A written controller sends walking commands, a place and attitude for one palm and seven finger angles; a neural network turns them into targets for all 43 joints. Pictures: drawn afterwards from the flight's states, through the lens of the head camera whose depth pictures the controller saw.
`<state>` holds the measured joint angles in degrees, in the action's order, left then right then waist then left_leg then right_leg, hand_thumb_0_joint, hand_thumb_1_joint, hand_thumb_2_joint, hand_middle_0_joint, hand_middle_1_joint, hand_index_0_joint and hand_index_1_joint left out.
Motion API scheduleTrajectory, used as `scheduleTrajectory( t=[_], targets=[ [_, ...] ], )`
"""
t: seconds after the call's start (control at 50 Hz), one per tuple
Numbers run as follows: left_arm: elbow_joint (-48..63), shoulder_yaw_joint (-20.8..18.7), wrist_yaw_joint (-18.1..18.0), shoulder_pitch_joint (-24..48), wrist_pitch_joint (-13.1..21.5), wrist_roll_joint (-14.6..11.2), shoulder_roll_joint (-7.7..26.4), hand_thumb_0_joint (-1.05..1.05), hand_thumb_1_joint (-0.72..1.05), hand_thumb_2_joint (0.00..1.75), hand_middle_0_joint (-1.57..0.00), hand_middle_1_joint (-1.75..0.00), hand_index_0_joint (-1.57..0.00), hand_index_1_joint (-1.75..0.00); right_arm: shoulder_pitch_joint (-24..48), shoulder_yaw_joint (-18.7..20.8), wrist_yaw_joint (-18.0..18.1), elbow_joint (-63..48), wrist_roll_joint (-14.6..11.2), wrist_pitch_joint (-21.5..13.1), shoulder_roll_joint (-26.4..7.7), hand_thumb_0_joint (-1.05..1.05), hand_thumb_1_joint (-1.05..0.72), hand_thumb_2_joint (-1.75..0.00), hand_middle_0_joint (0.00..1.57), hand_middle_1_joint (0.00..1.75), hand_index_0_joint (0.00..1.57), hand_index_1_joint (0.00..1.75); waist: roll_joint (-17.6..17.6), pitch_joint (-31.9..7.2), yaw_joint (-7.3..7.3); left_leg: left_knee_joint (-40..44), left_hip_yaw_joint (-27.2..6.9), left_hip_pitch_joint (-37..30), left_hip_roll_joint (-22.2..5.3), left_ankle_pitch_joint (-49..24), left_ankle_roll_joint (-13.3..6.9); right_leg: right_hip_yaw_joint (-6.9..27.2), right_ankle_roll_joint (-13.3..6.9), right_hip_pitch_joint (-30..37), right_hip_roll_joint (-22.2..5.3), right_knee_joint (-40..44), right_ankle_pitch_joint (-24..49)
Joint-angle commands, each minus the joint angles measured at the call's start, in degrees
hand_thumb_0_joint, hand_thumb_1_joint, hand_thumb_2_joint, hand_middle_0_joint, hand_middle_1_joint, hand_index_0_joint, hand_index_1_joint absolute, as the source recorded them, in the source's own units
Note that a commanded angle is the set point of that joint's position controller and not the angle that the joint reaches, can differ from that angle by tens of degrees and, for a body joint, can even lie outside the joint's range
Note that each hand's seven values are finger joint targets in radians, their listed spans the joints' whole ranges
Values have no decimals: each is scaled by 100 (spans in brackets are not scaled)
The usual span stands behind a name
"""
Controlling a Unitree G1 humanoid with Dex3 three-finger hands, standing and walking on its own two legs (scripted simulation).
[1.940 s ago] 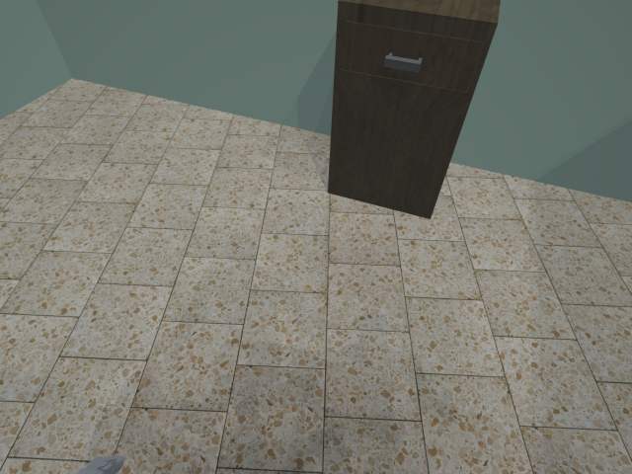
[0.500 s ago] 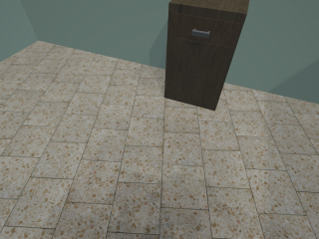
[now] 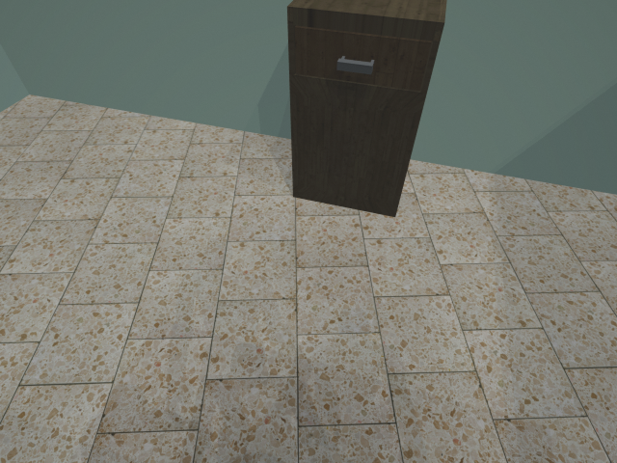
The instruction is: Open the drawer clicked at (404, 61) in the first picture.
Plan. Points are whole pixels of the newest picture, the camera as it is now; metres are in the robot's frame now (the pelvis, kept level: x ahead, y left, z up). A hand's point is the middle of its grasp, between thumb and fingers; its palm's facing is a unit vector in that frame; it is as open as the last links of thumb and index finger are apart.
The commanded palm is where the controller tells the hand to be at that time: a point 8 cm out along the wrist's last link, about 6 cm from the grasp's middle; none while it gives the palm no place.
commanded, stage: walk to a spot facing it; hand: left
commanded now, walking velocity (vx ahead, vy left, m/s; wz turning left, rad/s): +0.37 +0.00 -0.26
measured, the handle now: (356, 63) +1.31 -0.08 -0.06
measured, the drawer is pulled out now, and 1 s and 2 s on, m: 0.00 0.00 0.00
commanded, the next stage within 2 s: turn to face it in 0.94 s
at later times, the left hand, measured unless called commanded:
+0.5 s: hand (166, 412) +0.23 +0.25 -0.16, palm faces -0.11 -0.97 -0.20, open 7.4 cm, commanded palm none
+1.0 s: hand (247, 291) +0.46 +0.15 -0.16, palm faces -0.32 -0.93 -0.19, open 7.3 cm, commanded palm none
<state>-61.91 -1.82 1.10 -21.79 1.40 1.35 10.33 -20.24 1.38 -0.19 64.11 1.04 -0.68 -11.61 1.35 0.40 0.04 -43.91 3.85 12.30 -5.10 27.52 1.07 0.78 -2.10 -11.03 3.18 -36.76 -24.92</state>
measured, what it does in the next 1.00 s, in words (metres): walks ahead, turning right: left foot, then right foot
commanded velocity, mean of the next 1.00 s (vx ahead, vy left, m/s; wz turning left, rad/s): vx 0.34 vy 0.00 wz -0.30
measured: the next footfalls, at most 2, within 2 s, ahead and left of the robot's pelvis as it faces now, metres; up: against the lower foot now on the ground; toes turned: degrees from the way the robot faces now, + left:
left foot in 0.30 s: +0.26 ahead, +0.15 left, +0.00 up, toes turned +1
right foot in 0.74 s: +0.35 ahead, -0.13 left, +0.00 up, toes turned -25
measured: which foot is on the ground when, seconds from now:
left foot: up 0.00-0.28, down 0.30-0.74, up 0.76-1.00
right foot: down 0.00-0.30, up 0.32-0.72, down 0.74-1.00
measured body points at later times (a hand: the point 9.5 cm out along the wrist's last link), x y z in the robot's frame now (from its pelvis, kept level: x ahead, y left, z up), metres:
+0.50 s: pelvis +0.18 +0.05 +0.01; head +0.19 +0.07 +0.46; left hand +0.23 +0.30 -0.15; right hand +0.20 -0.19 -0.12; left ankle +0.22 +0.15 -0.72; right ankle +0.14 -0.06 -0.64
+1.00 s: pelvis +0.37 -0.01 +0.02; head +0.39 -0.01 +0.47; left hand +0.48 +0.20 -0.14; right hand +0.32 -0.25 -0.13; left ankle +0.48 +0.10 -0.68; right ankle +0.32 -0.11 -0.72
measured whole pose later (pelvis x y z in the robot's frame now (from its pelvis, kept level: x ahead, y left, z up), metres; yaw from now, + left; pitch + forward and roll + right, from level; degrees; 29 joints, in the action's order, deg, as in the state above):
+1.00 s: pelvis +0.37 -0.01 +0.02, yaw -21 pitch -1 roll -1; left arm -60.5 -3.2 0.1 -16.1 2.2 1.4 10.2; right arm -13.4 3.0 -1.3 58.1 1.6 -1.1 -10.1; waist 0.5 2.5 -1.3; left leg -49.6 5.7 28.6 -9.0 16.3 3.0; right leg -4.6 -0.9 -10.0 0.0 -25.6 -15.1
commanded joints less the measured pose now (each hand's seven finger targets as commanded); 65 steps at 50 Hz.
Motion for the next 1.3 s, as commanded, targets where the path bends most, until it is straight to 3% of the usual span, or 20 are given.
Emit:
scheduleTrajectory(
  t=[0.0,0.1,0.22,0.26,0.28,0.3,0.36,0.42,0.64,0.68,0.7,0.72,0.74,0.8,0.86,1.04,1.1,1.12,1.2,1.28],
  targets=[
    [-252,-246,-293,-1856,232,24,1063,0,90,90,-20,-30,-20,-30,1798,130,62,-1067,8,-355,-483,0,-90,-90,20,30,20,30,-615,600,783,-2409,-169,3668,-38,383,-26,3128,-1524,2183,-2263,1622,4191],
    [-36,-164,-295,-866,279,49,727,0,90,90,-20,-30,-20,-30,1565,186,-102,-1035,-32,-192,-158,0,-90,-90,20,30,20,30,-805,804,164,-1171,-12,2476,-153,-728,66,1817,-1001,360,-1667,2314,2360],
    [-95,-280,-262,-484,285,-18,849,0,90,90,-20,-30,-20,-30,741,252,-87,-870,-44,-307,-212,0,-90,-90,20,30,20,30,-799,410,-321,890,498,-65,376,-1852,-87,885,-482,-199,-1067,1515,3108],
    [-39,-276,-209,-707,258,-60,473,0,90,90,-20,-30,-20,-30,-745,428,77,-451,51,-351,-877,0,-90,-90,20,30,20,30,393,-579,-824,1381,-764,-2213,-585,-1272,-386,531,-241,-1199,-529,-881,2449],
    [102,-238,-143,-849,252,-102,156,0,90,90,-20,-30,-20,-30,-1344,533,95,-351,102,-372,-1428,0,-90,-90,20,30,20,30,1804,-1066,-848,2476,-2904,-2625,-2145,-786,-953,-137,-41,-2031,105,-2939,-506],
    [237,-226,-162,-598,266,-47,224,0,90,90,-20,-30,-20,-30,-992,480,103,-398,50,-313,-1317,0,-90,-90,20,30,20,30,1285,-861,-705,3093,-3383,-1946,-2396,322,-1153,201,-125,-2279,-141,-3752,-632],
    [307,-228,-43,4,129,59,107,0,90,90,-20,-30,-20,-30,168,271,119,-643,65,-372,-422,0,-90,-90,20,30,20,30,573,538,-220,3362,-1907,3,-1853,315,-898,100,-68,-2507,-875,-3948,399],
    [345,-235,6,-164,-84,74,-50,0,90,90,-20,-30,-20,-30,400,236,134,-636,56,-449,-287,0,-90,-90,20,30,20,30,555,482,121,3400,-593,685,-1490,-491,-782,-80,37,-1975,-1010,-3221,697],
    [1101,-278,119,1384,-63,79,221,0,90,90,-20,-30,-20,-30,-5,369,52,-511,123,-350,-736,0,-90,-90,20,30,20,30,329,516,-114,2945,344,-333,-1522,-1583,-765,-786,127,-1278,-785,-80,1064],
    [898,-324,105,748,-1,93,400,0,90,90,-20,-30,-20,-30,81,338,50,-515,107,-304,-774,0,-90,-90,20,30,20,30,93,160,266,1702,751,-251,-1238,-2520,-530,-1066,-11,-135,-447,575,1165],
    [630,-398,66,-68,72,99,735,0,90,90,-20,-30,-20,-30,126,304,6,-560,52,-310,-714,0,-90,-90,20,30,20,30,-409,-361,646,204,1159,273,-929,-2936,-299,-632,-264,1117,-696,884,1055],
    [456,-578,-25,-785,148,96,1517,0,90,90,-20,-30,-20,-30,92,203,-45,-801,-27,-348,-318,0,-90,-90,20,30,20,30,-2010,-943,837,-1694,1339,2032,-204,-625,10,1845,-911,2533,-2278,1477,1118],
    [390,-583,-103,-1026,152,-42,1715,0,90,90,-20,-30,-20,-30,563,211,-20,-1033,-32,-354,-469,0,-90,-90,20,30,20,30,-1640,-895,889,-2722,563,2839,14,579,6,3037,-1379,2595,-2888,2014,1716],
    [626,-384,-159,184,167,-32,1133,0,90,90,-20,-30,-20,-30,857,242,-16,-920,46,-269,-408,0,-90,-90,20,30,20,30,-562,91,347,-2759,-186,2745,-554,-604,23,1735,-1043,755,-2330,2282,1080],
    [640,-300,-177,649,241,19,857,0,90,90,-20,-30,-20,-30,231,226,-36,-679,73,-115,-208,0,-90,-90,20,30,20,30,-787,154,-135,-1723,61,1856,-543,-879,189,579,-780,-228,-1844,2326,1832],
    [338,-350,-138,475,158,-27,831,0,90,90,-20,-30,-20,-30,144,227,-33,-692,9,-289,-250,0,-90,-90,20,30,20,30,-437,129,-257,1386,494,-166,-32,-1869,152,280,-401,-542,-1307,1437,1496],
    [416,-184,-154,107,110,-69,216,0,90,90,-20,-30,-20,-30,-1002,353,99,-347,78,-267,-1206,0,-90,-90,20,30,20,30,1925,-612,-512,2714,-2114,-1623,-2191,-2911,-909,-571,190,-1872,-206,-2143,-1167],
    [379,-183,-196,300,81,-37,288,0,90,90,-20,-30,-20,-30,-777,288,160,-329,73,-248,-987,0,-90,-90,20,30,20,30,1699,-406,-518,2848,-2172,-1214,-2176,-2883,-1054,-267,163,-2024,-469,-2757,-1003],
    [128,-109,-153,231,-12,-27,-17,0,90,90,-20,-30,-20,-30,254,106,199,-467,30,-307,-312,0,-90,-90,20,30,20,30,734,39,39,2772,-570,-105,-1244,-4169,-844,-320,383,-1310,-907,-2056,53],
    [104,-45,-219,289,-120,-35,-54,0,90,90,-20,-30,-20,-30,278,112,210,-375,-3,-251,-361,0,-90,-90,20,30,20,30,587,-174,48,2755,-451,-231,-1044,-4237,-912,-443,472,-866,-825,-1023,374]
  ],
)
